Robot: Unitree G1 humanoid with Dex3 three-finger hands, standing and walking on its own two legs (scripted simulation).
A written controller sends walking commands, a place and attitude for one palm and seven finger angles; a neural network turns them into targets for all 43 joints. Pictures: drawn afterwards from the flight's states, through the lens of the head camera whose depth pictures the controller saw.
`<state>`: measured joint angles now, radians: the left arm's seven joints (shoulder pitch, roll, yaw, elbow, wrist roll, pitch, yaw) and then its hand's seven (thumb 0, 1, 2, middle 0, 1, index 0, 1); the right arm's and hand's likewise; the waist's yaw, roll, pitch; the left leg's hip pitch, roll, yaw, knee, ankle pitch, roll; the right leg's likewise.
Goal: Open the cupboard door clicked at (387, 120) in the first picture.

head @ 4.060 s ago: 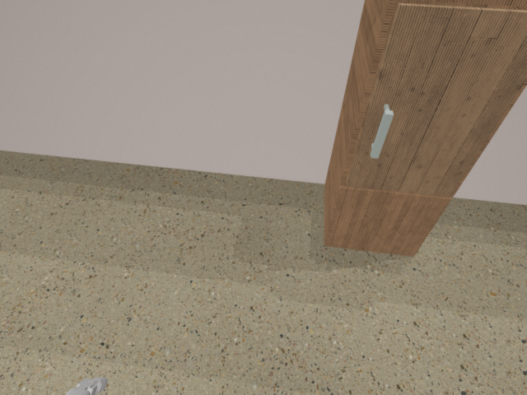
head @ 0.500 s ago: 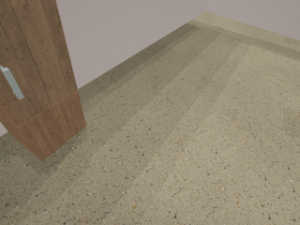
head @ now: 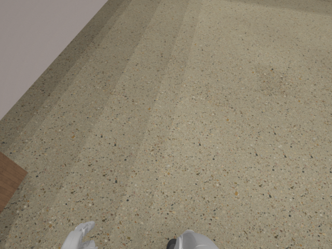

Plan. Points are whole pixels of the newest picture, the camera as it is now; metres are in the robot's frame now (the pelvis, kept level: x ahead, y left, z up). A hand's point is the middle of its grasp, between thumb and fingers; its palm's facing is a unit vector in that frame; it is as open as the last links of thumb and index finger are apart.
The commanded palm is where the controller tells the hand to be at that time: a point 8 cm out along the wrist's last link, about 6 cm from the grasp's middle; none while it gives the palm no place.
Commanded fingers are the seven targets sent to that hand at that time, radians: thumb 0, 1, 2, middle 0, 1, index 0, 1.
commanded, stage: walk to a spot facing it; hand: left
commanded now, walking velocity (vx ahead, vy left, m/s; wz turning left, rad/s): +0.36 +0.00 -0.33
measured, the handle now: out of the picture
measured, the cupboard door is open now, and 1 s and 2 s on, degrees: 0 0 0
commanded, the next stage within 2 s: turn to face it in 0.40 s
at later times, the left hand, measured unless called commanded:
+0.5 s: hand (85, 221) +0.21 +0.23 -0.16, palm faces -0.05 -0.98 -0.17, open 7.4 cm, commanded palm none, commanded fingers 0.00 0.90 0.90 -0.20 -0.30 -0.20 -0.30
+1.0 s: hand (118, 140) +0.45 +0.16 -0.12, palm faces -0.09 -0.97 -0.24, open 7.4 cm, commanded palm none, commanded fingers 0.00 0.90 0.90 -0.20 -0.30 -0.20 -0.30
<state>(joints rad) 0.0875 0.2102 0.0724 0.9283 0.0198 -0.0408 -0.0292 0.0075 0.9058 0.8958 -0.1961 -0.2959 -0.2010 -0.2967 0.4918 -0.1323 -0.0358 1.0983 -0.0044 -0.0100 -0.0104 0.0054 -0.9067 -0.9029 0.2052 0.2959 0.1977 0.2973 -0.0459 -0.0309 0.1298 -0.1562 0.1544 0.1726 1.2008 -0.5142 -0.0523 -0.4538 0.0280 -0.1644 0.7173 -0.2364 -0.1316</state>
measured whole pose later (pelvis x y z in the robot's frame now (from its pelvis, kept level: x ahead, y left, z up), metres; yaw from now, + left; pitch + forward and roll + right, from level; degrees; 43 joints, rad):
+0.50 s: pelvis +0.22 +0.04 +0.02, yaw -11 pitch +0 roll -1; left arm 0.39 0.18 0.07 1.06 0.01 -0.04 0.01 0.01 0.90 0.90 -0.20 -0.30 -0.20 -0.30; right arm 0.08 -0.15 -0.03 0.92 -0.03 -0.06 0.01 0.00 -0.91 -0.90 0.20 0.30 0.20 0.30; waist 0.07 -0.04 0.05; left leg -0.39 0.07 0.15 0.61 -0.21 0.01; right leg -0.18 0.05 0.05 0.76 -0.48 -0.03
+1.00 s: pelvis +0.30 +0.01 +0.03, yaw -3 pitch +1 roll +1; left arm 0.10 0.13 0.04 0.95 0.02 -0.01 0.03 0.01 0.90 0.90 -0.20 -0.30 -0.20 -0.30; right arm 0.37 -0.16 -0.07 1.06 -0.02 0.05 0.00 0.00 -0.91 -0.90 0.20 0.30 0.20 0.30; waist -0.08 0.05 0.04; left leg -0.34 0.01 0.04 0.75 -0.44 -0.02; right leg -0.26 -0.04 -0.14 0.56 -0.31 -0.03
